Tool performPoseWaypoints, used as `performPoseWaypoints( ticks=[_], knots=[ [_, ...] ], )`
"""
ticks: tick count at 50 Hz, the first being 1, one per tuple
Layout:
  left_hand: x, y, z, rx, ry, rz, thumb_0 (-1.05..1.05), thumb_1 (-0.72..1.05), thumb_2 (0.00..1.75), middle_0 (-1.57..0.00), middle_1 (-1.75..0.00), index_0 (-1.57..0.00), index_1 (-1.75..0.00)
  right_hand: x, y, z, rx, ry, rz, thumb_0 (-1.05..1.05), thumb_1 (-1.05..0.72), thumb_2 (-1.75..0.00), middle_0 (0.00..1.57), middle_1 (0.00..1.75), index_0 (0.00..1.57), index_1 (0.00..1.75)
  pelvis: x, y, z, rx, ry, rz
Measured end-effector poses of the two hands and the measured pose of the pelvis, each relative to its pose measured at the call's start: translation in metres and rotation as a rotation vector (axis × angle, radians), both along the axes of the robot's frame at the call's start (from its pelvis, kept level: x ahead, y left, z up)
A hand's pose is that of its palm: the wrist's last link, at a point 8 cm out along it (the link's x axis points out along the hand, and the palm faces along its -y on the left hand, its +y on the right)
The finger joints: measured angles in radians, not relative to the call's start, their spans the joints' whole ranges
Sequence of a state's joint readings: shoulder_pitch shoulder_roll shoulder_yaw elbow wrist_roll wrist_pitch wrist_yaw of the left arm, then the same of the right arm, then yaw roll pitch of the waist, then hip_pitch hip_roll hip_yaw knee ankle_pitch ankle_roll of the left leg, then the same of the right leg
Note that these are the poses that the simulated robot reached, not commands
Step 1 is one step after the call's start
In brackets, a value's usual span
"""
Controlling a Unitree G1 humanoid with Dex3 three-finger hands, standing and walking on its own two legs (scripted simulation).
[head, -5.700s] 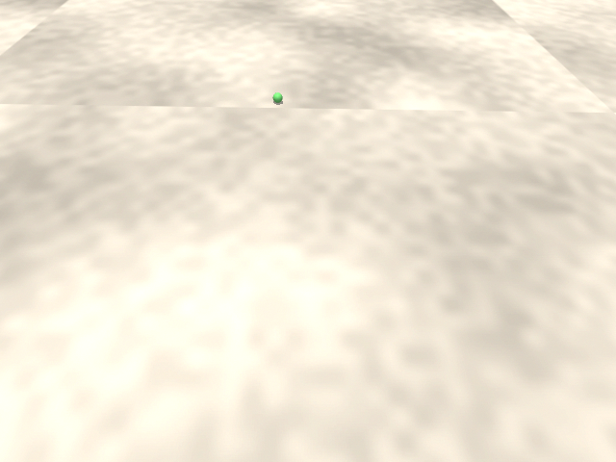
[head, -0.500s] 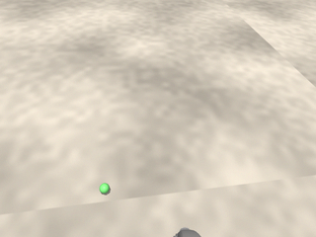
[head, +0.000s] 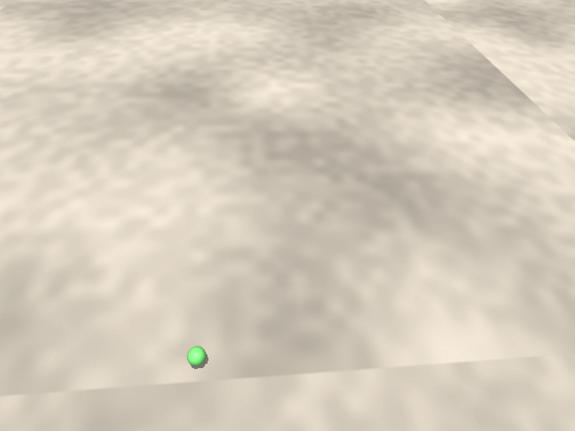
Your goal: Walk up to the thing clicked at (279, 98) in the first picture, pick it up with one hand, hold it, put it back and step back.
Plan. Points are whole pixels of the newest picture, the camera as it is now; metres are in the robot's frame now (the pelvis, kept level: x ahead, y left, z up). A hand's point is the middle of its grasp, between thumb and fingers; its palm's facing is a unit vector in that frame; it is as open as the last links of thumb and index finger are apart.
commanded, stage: walk up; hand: left
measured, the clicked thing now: (196, 355) +0.50 +0.26 -0.72
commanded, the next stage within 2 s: stand in 1.56 s
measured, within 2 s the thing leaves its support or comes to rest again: neither
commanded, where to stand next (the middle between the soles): +0.10 +0.00 m, yaw +0 degrees
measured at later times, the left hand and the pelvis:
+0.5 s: hand out of the picture +0.08 +0.26 -0.13, palm faces +0.02 -0.93 -0.36, open 7.4 cm; pelvis +0.03 +0.00 +0.02, yaw +1 degrees
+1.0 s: hand out of the picture +0.14 +0.24 -0.13, palm faces -0.03 -0.94 -0.33, open 7.4 cm; pelvis +0.05 +0.00 +0.03, yaw +0 degrees
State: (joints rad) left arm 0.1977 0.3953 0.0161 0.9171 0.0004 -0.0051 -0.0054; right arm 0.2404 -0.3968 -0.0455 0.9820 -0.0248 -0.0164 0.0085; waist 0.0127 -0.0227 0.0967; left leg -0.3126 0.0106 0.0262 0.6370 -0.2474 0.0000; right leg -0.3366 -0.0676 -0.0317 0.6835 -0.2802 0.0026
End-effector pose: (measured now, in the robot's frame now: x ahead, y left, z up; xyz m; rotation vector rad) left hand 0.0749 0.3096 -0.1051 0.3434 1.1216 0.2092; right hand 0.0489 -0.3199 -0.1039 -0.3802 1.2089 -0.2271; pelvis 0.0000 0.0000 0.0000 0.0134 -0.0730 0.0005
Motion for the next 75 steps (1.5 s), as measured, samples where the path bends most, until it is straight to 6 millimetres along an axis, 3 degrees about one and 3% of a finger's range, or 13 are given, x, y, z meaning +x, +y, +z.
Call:
performPoseWaypoints(
  ticks=[6, 17, 21, 27, 37, 44, 56, 75],
  knots=[
    [-0.005, 0.000, -0.011, -0.054, 0.063, 0.016, 0.01, 0.90, 0.90, -0.21, -0.30, -0.20, -0.30, 0.010, 0.015, 0.013, 0.000, 0.001, 0.001, 0.01, -0.91, -0.90, 0.20, 0.30, 0.20, 0.30, 0.005, 0.007, 0.007, -0.026, 0.015, -0.004],
    [-0.025, -0.002, -0.001, -0.042, 0.159, 0.072, 0.01, 0.90, 0.90, -0.21, -0.30, -0.20, -0.30, 0.068, 0.031, 0.009, 0.070, -0.045, 0.049, 0.01, -0.91, -0.90, 0.20, 0.30, 0.20, 0.30, 0.022, 0.004, 0.017, -0.031, 0.025, 0.007],
    [-0.020, -0.003, 0.007, -0.025, 0.169, 0.083, 0.01, 0.90, 0.90, -0.21, -0.30, -0.20, -0.30, 0.087, 0.033, 0.008, 0.091, -0.064, 0.057, 0.01, -0.91, -0.90, 0.20, 0.30, 0.20, 0.30, 0.029, 0.002, 0.020, -0.026, 0.029, 0.010],
    [0.003, -0.005, 0.015, -0.011, 0.136, 0.080, 0.01, 0.90, 0.90, -0.21, -0.30, -0.20, -0.30, 0.102, 0.030, 0.008, 0.099, -0.069, 0.047, 0.00, -0.91, -0.90, 0.20, 0.30, 0.20, 0.30, 0.037, -0.001, 0.024, -0.019, 0.030, 0.012],
    [0.046, -0.016, 0.016, -0.030, 0.074, 0.037, 0.01, 0.90, 0.90, -0.21, -0.30, -0.20, -0.30, 0.091, 0.019, 0.013, 0.077, -0.030, 0.004, 0.00, -0.91, -0.90, 0.20, 0.30, 0.20, 0.30, 0.044, -0.004, 0.027, -0.015, 0.031, 0.008],
    [0.061, -0.023, 0.014, -0.047, 0.069, 0.011, 0.01, 0.90, 0.90, -0.21, -0.30, -0.20, -0.30, 0.074, 0.014, 0.014, 0.064, 0.007, -0.028, 0.01, -0.91, -0.90, 0.20, 0.30, 0.20, 0.30, 0.046, -0.004, 0.028, -0.015, 0.033, 0.000],
    [0.060, -0.018, 0.014, -0.040, 0.096, 0.011, 0.01, 0.90, 0.90, -0.21, -0.30, -0.20, -0.30, 0.057, 0.019, 0.010, 0.071, 0.046, -0.051, 0.01, -0.91, -0.90, 0.20, 0.30, 0.20, 0.30, 0.048, -0.001, 0.029, -0.014, 0.036, -0.004],
    [0.050, -0.014, 0.013, -0.040, 0.108, 0.029, 0.01, 0.90, 0.90, -0.21, -0.30, -0.20, -0.30, 0.076, 0.024, 0.012, 0.077, 0.004, -0.033, 0.00, -0.91, -0.90, 0.20, 0.30, 0.20, 0.30, 0.052, 0.001, 0.029, -0.014, 0.032, -0.007]
  ],
)
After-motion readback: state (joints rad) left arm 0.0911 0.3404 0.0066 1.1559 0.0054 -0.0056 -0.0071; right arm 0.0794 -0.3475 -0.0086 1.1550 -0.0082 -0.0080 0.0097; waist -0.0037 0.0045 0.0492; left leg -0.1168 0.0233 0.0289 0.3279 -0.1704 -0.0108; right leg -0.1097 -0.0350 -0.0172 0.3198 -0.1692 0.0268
